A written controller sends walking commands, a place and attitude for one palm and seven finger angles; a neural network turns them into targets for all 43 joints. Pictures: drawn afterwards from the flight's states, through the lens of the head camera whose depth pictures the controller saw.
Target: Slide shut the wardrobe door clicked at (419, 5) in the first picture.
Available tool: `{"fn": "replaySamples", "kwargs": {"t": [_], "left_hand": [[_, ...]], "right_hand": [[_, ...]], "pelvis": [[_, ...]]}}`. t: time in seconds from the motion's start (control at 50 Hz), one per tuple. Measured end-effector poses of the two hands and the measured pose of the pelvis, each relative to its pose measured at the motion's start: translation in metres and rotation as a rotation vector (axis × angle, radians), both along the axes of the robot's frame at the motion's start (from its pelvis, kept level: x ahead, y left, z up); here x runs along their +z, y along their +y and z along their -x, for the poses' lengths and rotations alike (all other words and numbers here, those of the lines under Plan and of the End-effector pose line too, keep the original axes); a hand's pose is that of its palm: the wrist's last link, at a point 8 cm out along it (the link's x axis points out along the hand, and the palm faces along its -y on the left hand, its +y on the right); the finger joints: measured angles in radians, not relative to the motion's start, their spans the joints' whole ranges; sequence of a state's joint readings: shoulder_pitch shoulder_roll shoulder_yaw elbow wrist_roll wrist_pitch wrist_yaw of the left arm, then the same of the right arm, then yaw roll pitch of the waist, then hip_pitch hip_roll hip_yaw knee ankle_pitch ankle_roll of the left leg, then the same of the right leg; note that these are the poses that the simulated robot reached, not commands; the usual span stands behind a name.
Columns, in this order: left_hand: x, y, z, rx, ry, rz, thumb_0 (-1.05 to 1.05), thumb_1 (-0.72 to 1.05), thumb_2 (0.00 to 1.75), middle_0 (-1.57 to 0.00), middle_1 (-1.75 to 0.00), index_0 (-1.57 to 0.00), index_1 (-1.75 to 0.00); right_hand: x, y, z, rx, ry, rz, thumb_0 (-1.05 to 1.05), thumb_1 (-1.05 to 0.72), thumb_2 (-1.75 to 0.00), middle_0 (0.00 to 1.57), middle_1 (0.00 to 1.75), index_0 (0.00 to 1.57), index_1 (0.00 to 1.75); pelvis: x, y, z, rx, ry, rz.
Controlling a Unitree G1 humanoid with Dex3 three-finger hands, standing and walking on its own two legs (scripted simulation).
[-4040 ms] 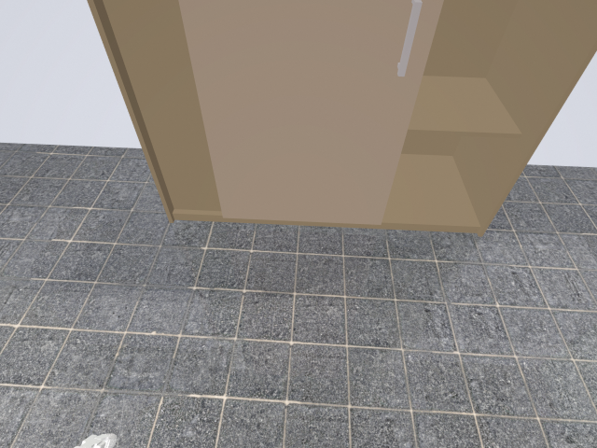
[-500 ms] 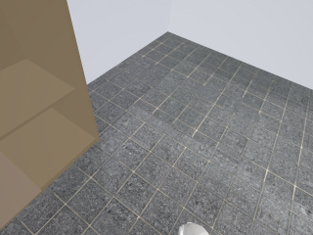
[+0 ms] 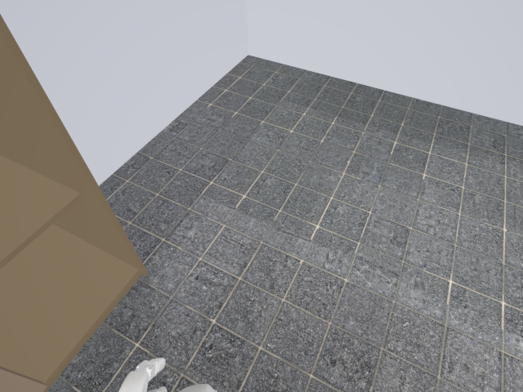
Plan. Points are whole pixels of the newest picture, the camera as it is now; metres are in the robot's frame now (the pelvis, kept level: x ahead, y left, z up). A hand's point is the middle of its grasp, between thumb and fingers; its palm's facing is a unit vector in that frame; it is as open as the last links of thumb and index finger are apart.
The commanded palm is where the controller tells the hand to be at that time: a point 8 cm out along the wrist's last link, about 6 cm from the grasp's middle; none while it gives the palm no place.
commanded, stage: turn to face it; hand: left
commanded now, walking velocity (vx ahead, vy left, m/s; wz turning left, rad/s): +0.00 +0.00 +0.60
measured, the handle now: out of the picture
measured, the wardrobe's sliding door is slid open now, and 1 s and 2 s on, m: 0.45 0.45 0.45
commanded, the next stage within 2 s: take the last steps up to it in 1.58 s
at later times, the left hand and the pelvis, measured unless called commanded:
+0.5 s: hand out of the picture +0.05 +0.24 -0.15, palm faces +0.30 -0.91 -0.30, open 7.4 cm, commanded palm none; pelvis +0.02 +0.00 +0.00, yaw +15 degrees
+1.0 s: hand out of the picture -0.10 +0.17 -0.18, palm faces +0.62 -0.75 -0.25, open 7.4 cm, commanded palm none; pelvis +0.00 -0.02 -0.01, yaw +35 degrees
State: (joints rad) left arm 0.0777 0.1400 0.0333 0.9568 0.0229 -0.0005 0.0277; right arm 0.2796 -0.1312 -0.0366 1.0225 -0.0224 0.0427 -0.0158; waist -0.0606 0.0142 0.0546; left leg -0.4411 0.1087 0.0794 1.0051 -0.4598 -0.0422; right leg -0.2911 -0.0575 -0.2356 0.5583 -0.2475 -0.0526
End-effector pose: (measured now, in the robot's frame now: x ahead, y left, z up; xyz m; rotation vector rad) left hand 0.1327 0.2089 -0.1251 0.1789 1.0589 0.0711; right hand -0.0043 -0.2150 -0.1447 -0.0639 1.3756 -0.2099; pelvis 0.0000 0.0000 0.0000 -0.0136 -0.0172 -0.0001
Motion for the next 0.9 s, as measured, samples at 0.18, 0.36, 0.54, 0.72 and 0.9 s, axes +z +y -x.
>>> {"fn": "replaySamples", "kwargs": {"t": [0.18, 0.36, 0.54, 0.72, 0.9], "left_hand": [[-0.029, 0.055, 0.044, 0.174, 0.084, 0.022, 0.01, 0.90, 0.89, -0.20, -0.30, -0.20, -0.30], [-0.003, 0.086, 0.098, 0.308, 0.188, -0.057, 0.01, 0.91, 0.90, -0.19, -0.30, -0.20, -0.29], [0.013, 0.057, 0.110, 0.401, 0.112, -0.120, 0.01, 0.91, 0.90, -0.19, -0.30, -0.20, -0.29], [0.025, 0.007, 0.154, 0.515, 0.125, -0.094, 0.01, 0.90, 0.89, -0.20, -0.30, -0.20, -0.29], [0.007, -0.012, 0.220, 0.668, 0.207, -0.024, 0.01, 0.90, 0.89, -0.20, -0.30, -0.21, -0.30]], "right_hand": [[0.010, 0.001, -0.064, 0.157, -0.091, 0.098, 0.02, -0.93, -0.90, 0.20, 0.30, 0.20, 0.30], [0.026, 0.000, -0.103, 0.261, -0.103, 0.095, 0.01, -0.91, -0.90, 0.20, 0.30, 0.21, 0.30], [0.004, -0.028, -0.152, 0.367, -0.141, 0.039, 0.01, -0.91, -0.90, 0.20, 0.30, 0.21, 0.30], [0.016, -0.029, -0.209, 0.515, -0.188, 0.010, 0.01, -0.91, -0.90, 0.20, 0.30, 0.20, 0.30], [0.025, 0.020, -0.247, 0.710, -0.210, 0.016, 0.01, -0.91, -0.90, 0.20, 0.30, 0.20, 0.30]], "pelvis": [[-0.013, 0.028, -0.010, 0.098, 0.013, 0.010], [0.007, 0.025, -0.017, 0.175, 0.037, 0.005], [-0.002, -0.012, -0.019, 0.293, 0.033, -0.020], [0.010, -0.036, -0.018, 0.430, 0.013, -0.060], [0.008, -0.032, -0.010, 0.553, 0.030, -0.048]]}}
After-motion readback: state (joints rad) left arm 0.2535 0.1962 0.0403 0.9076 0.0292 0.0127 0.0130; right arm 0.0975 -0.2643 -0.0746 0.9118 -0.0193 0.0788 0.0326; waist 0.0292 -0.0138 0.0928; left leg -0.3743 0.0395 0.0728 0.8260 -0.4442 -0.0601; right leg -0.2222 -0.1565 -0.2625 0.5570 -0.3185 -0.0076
